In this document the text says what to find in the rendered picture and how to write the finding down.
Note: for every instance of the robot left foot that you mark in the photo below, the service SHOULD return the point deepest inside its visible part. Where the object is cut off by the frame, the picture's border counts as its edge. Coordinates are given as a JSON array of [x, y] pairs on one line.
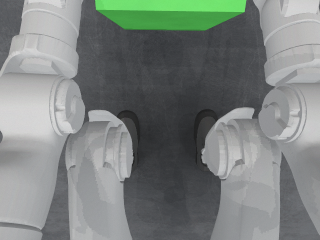
[[131, 122]]

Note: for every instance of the right robot shin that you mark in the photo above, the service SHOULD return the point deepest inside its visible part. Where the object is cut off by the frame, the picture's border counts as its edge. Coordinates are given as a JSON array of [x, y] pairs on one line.
[[238, 113]]

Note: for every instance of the left robot forearm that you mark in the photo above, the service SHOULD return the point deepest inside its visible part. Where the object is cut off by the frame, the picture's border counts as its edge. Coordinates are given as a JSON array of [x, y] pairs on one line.
[[47, 40]]

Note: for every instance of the carton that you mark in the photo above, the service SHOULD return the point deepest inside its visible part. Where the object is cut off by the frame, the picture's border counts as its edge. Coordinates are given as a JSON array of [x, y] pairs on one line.
[[171, 15]]

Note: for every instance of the robot left upper arm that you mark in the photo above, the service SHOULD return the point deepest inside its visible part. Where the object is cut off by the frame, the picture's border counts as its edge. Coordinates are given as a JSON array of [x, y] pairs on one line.
[[37, 113]]

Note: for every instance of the robot right upper arm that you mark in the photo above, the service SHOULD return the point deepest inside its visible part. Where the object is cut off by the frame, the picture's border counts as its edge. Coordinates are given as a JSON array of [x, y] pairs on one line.
[[290, 115]]

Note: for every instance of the right robot forearm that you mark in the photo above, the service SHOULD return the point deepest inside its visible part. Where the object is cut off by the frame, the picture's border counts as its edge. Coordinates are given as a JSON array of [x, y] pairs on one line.
[[291, 36]]

